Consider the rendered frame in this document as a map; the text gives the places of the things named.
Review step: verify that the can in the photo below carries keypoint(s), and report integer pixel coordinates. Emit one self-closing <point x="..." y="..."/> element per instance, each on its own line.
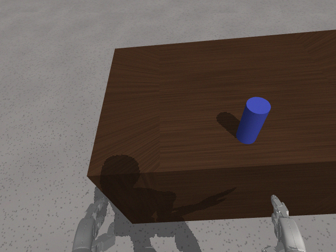
<point x="252" y="120"/>

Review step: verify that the left robot hand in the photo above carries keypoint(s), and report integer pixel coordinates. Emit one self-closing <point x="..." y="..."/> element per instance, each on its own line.
<point x="88" y="228"/>

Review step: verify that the right robot hand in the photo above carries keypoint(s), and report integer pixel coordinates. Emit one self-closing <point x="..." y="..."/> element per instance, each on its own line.
<point x="286" y="230"/>

